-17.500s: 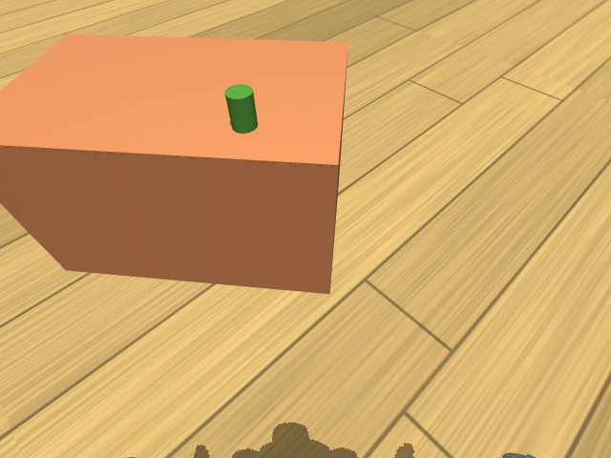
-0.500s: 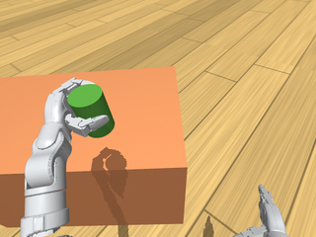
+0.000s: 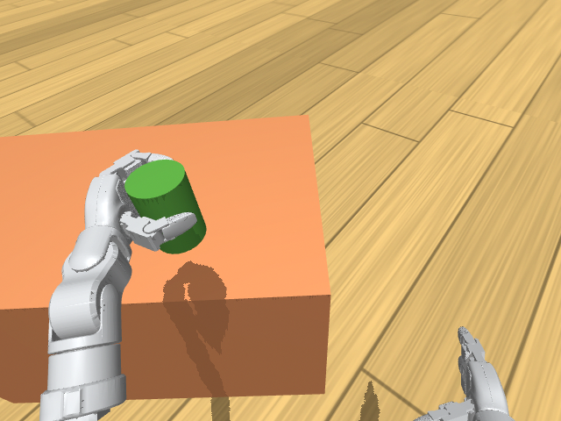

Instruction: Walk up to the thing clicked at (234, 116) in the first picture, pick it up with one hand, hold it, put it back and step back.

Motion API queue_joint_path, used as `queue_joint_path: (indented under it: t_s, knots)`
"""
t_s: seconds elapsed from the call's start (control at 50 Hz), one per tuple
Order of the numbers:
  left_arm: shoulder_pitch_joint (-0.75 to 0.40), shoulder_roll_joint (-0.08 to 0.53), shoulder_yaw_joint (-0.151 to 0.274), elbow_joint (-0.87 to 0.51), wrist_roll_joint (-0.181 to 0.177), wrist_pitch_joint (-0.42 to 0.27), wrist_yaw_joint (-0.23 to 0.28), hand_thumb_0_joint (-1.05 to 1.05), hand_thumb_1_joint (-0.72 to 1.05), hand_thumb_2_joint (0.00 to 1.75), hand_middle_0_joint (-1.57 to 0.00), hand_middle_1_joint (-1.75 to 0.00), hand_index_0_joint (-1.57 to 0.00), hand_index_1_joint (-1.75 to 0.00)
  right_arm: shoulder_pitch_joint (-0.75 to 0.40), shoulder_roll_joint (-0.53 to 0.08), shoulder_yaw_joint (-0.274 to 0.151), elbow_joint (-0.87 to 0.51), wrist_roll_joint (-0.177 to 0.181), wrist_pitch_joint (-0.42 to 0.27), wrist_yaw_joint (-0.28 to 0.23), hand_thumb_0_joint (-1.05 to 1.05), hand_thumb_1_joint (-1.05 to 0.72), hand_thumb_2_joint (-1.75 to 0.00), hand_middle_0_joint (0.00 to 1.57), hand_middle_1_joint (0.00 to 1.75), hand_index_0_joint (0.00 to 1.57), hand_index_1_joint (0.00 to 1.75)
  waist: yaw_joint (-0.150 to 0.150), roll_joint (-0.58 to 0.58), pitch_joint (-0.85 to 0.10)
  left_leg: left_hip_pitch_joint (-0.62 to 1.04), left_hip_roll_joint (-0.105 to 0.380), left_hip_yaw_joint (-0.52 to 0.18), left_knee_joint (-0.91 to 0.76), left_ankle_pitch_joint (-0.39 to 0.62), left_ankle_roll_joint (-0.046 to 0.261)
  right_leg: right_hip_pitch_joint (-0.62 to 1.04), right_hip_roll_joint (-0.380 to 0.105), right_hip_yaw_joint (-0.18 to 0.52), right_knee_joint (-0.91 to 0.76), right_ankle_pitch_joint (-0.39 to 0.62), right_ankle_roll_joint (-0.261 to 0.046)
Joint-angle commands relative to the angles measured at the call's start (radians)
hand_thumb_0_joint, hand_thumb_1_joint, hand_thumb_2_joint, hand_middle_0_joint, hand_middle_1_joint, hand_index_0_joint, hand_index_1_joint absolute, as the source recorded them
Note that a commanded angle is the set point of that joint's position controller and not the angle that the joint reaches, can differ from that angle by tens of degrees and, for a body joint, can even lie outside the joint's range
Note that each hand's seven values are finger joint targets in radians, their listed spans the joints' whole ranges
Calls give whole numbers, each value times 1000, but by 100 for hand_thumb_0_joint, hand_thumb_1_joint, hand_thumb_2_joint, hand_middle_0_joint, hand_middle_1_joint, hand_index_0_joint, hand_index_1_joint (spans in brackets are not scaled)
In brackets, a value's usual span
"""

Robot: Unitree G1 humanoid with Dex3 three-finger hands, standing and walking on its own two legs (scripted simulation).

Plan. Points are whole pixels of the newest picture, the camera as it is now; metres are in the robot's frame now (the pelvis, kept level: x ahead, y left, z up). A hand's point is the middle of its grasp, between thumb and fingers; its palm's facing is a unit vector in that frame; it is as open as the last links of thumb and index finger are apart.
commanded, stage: hold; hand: left
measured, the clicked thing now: (169, 208) +0.33 +0.16 +0.17
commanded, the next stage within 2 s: crouch in 0.34 s
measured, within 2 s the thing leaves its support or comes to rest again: neither
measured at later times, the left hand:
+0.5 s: hand (158, 194) +0.34 +0.17 +0.19, palm faces +0.14 -0.99 +0.02, open 10.6 cm
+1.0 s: hand (171, 199) +0.41 +0.19 +0.12, palm faces +0.17 -0.98 +0.02, open 10.6 cm
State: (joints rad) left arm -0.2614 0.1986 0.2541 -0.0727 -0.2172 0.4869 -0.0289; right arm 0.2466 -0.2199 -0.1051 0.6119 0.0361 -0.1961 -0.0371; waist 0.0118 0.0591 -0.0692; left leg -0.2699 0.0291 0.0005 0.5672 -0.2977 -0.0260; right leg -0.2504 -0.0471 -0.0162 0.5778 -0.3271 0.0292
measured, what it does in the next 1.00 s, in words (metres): stands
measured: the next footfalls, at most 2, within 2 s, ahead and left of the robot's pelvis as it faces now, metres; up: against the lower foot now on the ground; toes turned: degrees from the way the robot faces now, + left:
none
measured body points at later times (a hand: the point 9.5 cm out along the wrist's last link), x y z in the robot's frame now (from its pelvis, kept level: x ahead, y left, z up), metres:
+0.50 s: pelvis +0.00 +0.00 +0.00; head -0.02 -0.03 +0.45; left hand +0.32 +0.22 +0.19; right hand +0.16 -0.26 -0.08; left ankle +0.00 +0.14 -0.73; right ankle -0.01 -0.14 -0.73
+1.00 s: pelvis -0.01 +0.00 -0.01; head +0.01 +0.00 +0.44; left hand +0.39 +0.24 +0.12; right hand +0.14 -0.27 -0.08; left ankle +0.00 +0.14 -0.73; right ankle -0.01 -0.14 -0.73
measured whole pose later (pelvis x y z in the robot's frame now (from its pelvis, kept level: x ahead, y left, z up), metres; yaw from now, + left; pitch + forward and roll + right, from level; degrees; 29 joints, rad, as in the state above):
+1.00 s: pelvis -0.01 +0.00 -0.01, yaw -1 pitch +5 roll +0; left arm -0.50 0.29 0.30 0.51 -0.16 0.06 -0.02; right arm 0.23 -0.22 -0.09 0.61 0.02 -0.23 -0.04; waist -0.05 0.00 -0.04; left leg -0.41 0.04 0.01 0.64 -0.31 -0.03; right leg -0.40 -0.03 0.00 0.64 -0.33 0.03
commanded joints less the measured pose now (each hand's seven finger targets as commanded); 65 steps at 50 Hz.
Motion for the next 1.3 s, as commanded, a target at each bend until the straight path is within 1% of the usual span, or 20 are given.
queue_joint_path:
  t_s: [0.0,0.1,0.26,0.28,0.3,0.32,0.4,0.46,0.62,0.7,0.92,0.96,1.0,1.02,1.06,1.1,1.14,1.16,1.18,1.28]
  knots:
    - [-444,191,76,-314,-1,-120,30,0,2,121,-124,-141,-128,-140,-75,-149,-79,-157,-1,-61,-15,0,54,-5,5,5,5,5,-13,-59,-199,133,-28,18,-56,217,30,-5,45,-46,-89,236,-17]
    - [-409,184,51,-349,10,-150,40,0,-3,123,-126,-142,-128,-142,-99,-106,-35,-133,-8,-69,-30,0,53,-5,5,5,5,5,-5,-25,-231,143,-32,17,-35,271,31,22,37,-41,-80,290,-16]
    - [-364,150,37,-115,-3,-82,1,0,4,125,-129,-144,-132,-144,-170,-122,-30,-126,-4,-71,-34,0,55,-5,5,5,5,5,4,-75,-127,87,-35,21,-73,183,31,-19,42,-47,-113,208,-19]
    - [-373,187,69,-135,-9,-77,-1,0,3,124,-128,-144,-132,-144,-117,-134,-46,-99,-4,-66,-35,0,54,-5,5,5,5,5,-5,-89,-142,98,-35,21,-69,183,36,-20,41,-44,-114,211,-17]
    - [-377,140,31,-156,-11,-77,-4,0,3,123,-128,-144,-132,-143,-120,-118,-33,-123,-2,-67,-28,0,54,-5,5,5,5,5,-4,-110,-148,94,-33,20,-67,208,35,-12,44,-50,-112,233,-18]
    - [-395,189,83,-183,-19,-79,0,0,3,122,-126,-142,-130,-142,-78,-131,-50,-99,-1,-63,-25,0,54,-5,5,5,5,5,1,-110,-161,101,-34,22,-63,205,36,-3,43,-49,-108,231,-16]
    - [-419,214,96,-243,-3,-98,20,0,3,121,-124,-141,-128,-140,-64,-128,-58,-148,3,-59,-17,0,53,-5,5,5,5,5,-1,-102,-198,127,-39,29,-48,259,40,11,36,-41,-96,287,-9]
    - [-462,184,56,-265,8,-118,32,0,2,123,-124,-142,-129,-141,-92,-107,-41,-148,0,-63,-17,0,56,-5,5,5,5,5,-8,-57,-185,124,-39,30,-49,247,36,3,32,-35,-93,281,-11]
    - [-445,162,33,4,23,-158,15,0,0,127,-129,-146,-133,-145,-154,-113,-24,-128,-8,-82,-28,0,57,-4,5,5,5,5,-24,-78,-126,79,-32,20,-67,166,35,-41,38,-37,-105,201,-17]
    - [-520,224,81,99,20,-222,11,0,0,125,-126,-144,-131,-143,-87,-136,-47,-86,-11,-88,-23,0,57,-4,5,5,5,5,-52,-126,-151,76,-32,20,-54,148,43,-55,38,-31,-103,198,-12]
    - [-717,331,100,319,48,-541,8,0,2,124,-121,-139,-125,-138,-101,-128,-33,-155,-16,-90,-14,0,55,-5,5,5,5,5,-62,-3,-328,52,-21,18,35,240,34,-81,35,-14,-9,297,-18]
    - [-720,268,43,421,50,-563,2,0,0,123,-121,-138,-124,-137,-134,-111,-11,-196,-13,-81,-14,0,55,-5,5,5,5,5,-72,-11,-311,36,-17,18,42,238,33,-102,37,-18,-1,288,-20]
    - [-721,320,85,482,49,-585,4,0,-4,121,-120,-136,-123,-136,-115,-137,-33,-163,-16,-70,-19,0,55,-5,5,5,5,5,-68,-7,-282,-4,-12,15,51,219,31,-133,43,-19,12,265,-23]
    - [-732,302,74,502,51,-597,2,0,-5,121,-120,-136,-124,-136,-125,-125,-18,-182,-19,-65,-16,0,55,-5,5,5,5,5,-68,-11,-304,-1,-8,12,52,213,29,-146,45,-22,17,254,-26]
    - [-749,330,87,554,47,-617,0,0,-4,121,-121,-137,-125,-136,-98,-173,-61,-177,-20,-50,-21,0,56,-5,5,5,5,5,-75,-21,-303,-25,-6,10,61,202,30,-163,50,-23,26,243,-27]
    - [-749,341,98,612,53,-634,-4,0,-6,121,-122,-138,-126,-137,-59,-136,-26,-209,-21,-41,-15,0,56,-5,5,5,5,5,-83,-45,-311,-54,-6,13,75,189,35,-163,50,-21,35,237,-23]
    - [-783,349,91,599,56,-665,-5,0,-8,119,-121,-137,-125,-136,-24,-154,-48,-214,-23,-25,-16,0,55,-5,5,5,5,5,-93,-34,-350,-41,-4,13,90,217,36,-178,53,-19,52,259,-25]
    - [-754,341,97,669,56,-673,-6,0,-7,120,-122,-138,-126,-136,-33,-127,-17,-243,-23,-21,-13,0,55,-5,5,5,5,5,-88,-52,-315,-70,-6,13,94,201,38,-190,53,-21,55,242,-24]
    - [-769,378,119,640,53,-688,-4,0,-8,120,-122,-138,-126,-137,-41,-165,-52,-246,-22,-15,-16,0,55,-5,5,5,5,5,-84,-54,-348,-69,-6,13,101,210,40,-178,53,-18,62,251,-24]
    - [-894,391,100,586,53,-750,-18,0,-8,121,-125,-140,-128,-139,-42,-140,-19,-310,-30,1,-14,0,54,-5,5,5,5,5,-100,17,-478,-12,1,10,167,340,40,-198,52,-12,112,349,-25]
